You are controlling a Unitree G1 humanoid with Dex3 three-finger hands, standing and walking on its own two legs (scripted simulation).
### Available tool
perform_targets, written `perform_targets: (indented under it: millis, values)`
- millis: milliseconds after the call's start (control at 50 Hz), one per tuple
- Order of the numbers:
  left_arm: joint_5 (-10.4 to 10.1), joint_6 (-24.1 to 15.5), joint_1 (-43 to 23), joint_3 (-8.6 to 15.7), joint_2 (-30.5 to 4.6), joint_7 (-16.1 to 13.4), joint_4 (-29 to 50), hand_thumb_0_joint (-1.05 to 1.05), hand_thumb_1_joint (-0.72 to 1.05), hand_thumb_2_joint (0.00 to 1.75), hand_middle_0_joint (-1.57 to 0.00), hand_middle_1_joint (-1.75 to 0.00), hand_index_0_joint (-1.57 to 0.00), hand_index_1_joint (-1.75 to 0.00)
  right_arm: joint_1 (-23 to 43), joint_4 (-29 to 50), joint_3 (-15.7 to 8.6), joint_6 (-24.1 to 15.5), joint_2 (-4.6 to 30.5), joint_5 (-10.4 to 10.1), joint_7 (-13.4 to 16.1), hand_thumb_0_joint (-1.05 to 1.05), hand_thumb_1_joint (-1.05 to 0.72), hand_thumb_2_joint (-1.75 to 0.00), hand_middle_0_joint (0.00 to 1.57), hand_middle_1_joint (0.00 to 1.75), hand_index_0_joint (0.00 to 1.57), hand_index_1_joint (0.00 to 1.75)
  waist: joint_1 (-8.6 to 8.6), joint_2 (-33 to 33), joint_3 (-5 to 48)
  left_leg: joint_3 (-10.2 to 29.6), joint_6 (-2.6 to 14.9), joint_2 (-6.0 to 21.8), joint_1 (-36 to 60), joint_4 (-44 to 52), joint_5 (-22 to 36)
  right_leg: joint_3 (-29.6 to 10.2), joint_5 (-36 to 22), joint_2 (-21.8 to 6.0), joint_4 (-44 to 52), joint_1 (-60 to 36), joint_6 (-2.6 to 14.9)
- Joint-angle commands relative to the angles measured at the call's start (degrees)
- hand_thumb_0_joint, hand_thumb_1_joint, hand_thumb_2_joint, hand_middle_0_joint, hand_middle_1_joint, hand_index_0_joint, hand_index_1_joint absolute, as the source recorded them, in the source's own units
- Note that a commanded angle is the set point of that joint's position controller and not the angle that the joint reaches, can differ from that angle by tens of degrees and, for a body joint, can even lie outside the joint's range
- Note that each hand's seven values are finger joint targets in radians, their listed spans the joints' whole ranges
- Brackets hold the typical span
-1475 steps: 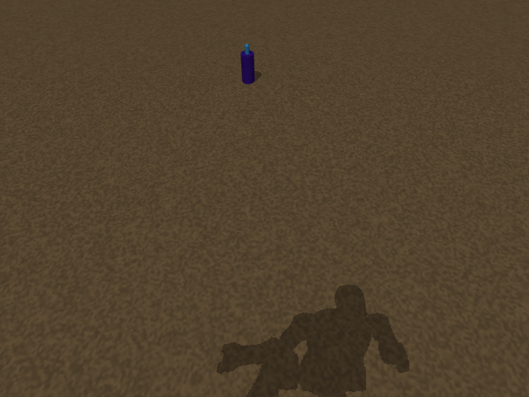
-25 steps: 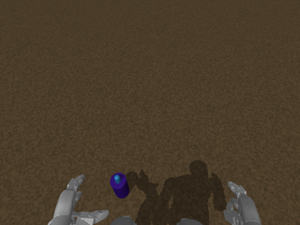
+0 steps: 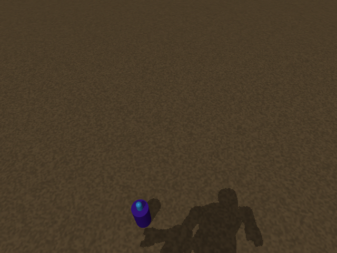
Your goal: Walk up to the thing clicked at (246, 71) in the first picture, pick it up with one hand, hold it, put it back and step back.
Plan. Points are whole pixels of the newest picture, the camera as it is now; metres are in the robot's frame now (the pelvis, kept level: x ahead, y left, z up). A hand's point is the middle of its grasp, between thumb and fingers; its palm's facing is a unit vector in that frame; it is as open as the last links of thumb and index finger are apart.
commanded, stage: stand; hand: left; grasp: from the side
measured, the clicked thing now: (141, 212) +0.39 +0.17 -0.64
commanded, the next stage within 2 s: step back in 1.72 s
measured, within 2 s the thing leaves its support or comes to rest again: neither
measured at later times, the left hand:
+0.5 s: hand out of the picture +0.05 +0.24 -0.15, palm faces -0.01 -0.94 -0.35, open 7.4 cm
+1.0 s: hand out of the picture +0.08 +0.24 -0.15, palm faces -0.02 -0.94 -0.34, open 7.4 cm
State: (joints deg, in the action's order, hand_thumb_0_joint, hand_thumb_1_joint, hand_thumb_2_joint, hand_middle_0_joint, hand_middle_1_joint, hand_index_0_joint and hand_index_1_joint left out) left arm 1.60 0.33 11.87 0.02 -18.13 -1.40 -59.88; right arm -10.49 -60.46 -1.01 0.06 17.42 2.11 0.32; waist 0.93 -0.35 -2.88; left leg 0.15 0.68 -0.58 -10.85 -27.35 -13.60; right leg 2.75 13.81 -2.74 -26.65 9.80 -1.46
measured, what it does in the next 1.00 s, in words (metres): stands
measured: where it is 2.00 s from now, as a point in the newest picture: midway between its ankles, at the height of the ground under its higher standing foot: outside the picture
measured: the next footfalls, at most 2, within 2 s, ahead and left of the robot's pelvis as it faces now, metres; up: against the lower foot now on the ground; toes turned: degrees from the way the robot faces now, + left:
none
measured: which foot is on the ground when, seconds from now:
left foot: down 0.00-1.00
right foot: down 0.00-1.00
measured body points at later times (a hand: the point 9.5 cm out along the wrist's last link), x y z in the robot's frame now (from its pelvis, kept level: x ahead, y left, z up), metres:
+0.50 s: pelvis +0.00 +0.00 +0.01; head +0.00 -0.01 +0.46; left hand +0.05 +0.29 -0.13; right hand +0.06 -0.29 -0.13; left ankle +0.02 +0.11 -0.74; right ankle +0.01 -0.14 -0.74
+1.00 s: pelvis +0.01 -0.01 +0.01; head +0.02 -0.01 +0.46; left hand +0.08 +0.29 -0.13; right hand +0.08 -0.30 -0.13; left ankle +0.02 +0.11 -0.74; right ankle +0.01 -0.14 -0.74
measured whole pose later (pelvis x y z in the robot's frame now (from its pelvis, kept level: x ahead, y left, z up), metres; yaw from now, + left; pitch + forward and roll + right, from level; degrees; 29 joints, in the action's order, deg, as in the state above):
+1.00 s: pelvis +0.01 -0.01 +0.01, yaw +0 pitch -2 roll +0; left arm 1.0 -0.4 5.5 0.3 -18.3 -0.6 -67.1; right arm -6.3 -66.0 -0.1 -0.5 19.1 1.2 0.2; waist 0.3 -0.8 -3.1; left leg 0.1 -0.2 0.2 -6.2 -18.4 -10.1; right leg 2.8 10.4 -1.8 -18.1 5.5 -1.0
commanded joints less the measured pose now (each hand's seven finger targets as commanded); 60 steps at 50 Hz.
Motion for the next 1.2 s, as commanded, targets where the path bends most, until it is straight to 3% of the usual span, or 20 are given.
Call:
perform_targets:
  millis: [0,120,200,340,380,520,620,1180]
  values:
    - [0.0,-1.8,-3.0,2.4,-11.3,-0.6,0.7,0.0,0.9,0.9,-0.2,-0.3,-0.2,-0.3,3.6,1.8,-2.3,-1.2,11.8,-0.4,1.0,0.0,-0.9,-0.9,0.2,0.3,0.2,0.3,-0.07,-1.2,0.5,7.7,0.9,6.1,-1.7,10.7,-0.4,-4.7,-1.8,-3.8,6.9,-1.9,2.09]
    - [0.0,-1.9,-4.1,2.2,-11.5,-0.3,-2.3,0.0,0.9,0.9,-0.2,-0.3,-0.2,-0.3,3.8,-0.3,-2.0,-1.2,11.5,-0.5,0.8,0.0,-0.9,-0.9,0.2,0.3,0.2,0.3,-0.22,-0.2,0.0,7.2,0.54,5.9,-0.6,11.6,-0.3,-5.2,-0.8,-4.2,9.1,-2.1,1.83]
    - [-0.2,-2.2,-4.6,2.2,-11.3,-0.4,-3.4,0.0,0.9,0.9,-0.2,-0.3,-0.2,-0.3,4.5,-1.1,-1.8,-1.5,11.6,-0.7,0.8,0.0,-0.9,-0.9,0.2,0.3,0.2,0.3,-0.04,0.0,1.6,6.9,0.53,6.2,1.6,11.3,4.6,-5.4,-4.3,-4.9,9.6,-3.3,1.83]
    - [-0.3,-2.1,-5.9,2.2,-11.8,-0.3,-4.4,0.0,0.9,0.9,-0.2,-0.3,-0.2,-0.3,4.8,-2.1,-1.5,-1.3,11.6,-0.8,0.7,0.0,-0.9,-0.9,0.2,0.3,0.2,0.3,-0.34,0.3,1.6,6.4,0.47,6.3,1.9,11.6,4.7,-5.4,-4.7,-4.9,10.6,-3.7,1.68]
    - [-0.2,-2.0,-6.2,2.2,-12.2,-0.3,-4.6,0.0,0.9,0.9,-0.2,-0.3,-0.2,-0.3,5.4,-2.1,-1.5,-1.2,12.0,-0.9,0.7,0.0,-0.9,-0.9,0.2,0.3,0.2,0.3,-0.27,0.8,0.7,6.5,0.27,6.1,1.8,12.2,3.4,-5.3,-2.2,-4.6,11.2,-2.4,1.55]
    - [-0.4,-2.2,-7.0,2.3,-12.4,-0.2,-4.7,0.0,0.9,0.9,-0.2,-0.3,-0.2,-0.3,5.2,-2.5,-1.2,-1.3,12.1,-1.0,0.7,0.0,-0.9,-0.9,0.2,0.3,0.2,0.3,-0.44,-0.4,2.5,6.0,0.41,6.7,2.1,11.9,6.9,-5.7,-6.8,-5.3,11.1,-4.5,1.86]
    - [-0.5,-1.9,-7.3,2.3,-12.2,0.0,-4.9,0.0,0.9,0.9,-0.2,-0.3,-0.2,-0.3,5.4,-2.8,-1.1,-1.4,12.9,-1.0,0.8,0.0,-0.9,-0.9,0.2,0.3,0.2,0.3,-0.44,-0.5,2.3,6.0,0.36,6.9,2.3,12.3,6.2,-5.7,-6.4,-5.2,11.1,-4.5,1.87]
    - [-0.9,-2.2,-8.3,2.7,-12.7,0.2,-3.9,0.0,0.9,0.9,-0.2,-0.3,-0.2,-0.3,6.1,-2.6,-1.0,-1.8,13.4,-1.2,0.9,0.0,-0.9,-0.9,0.2,0.3,0.2,0.3,-0.61,0.2,5.1,5.1,0.12,7.8,5.9,11.3,17.1,-5.2,-15.9,-5.6,10.6,-7.3,1.76]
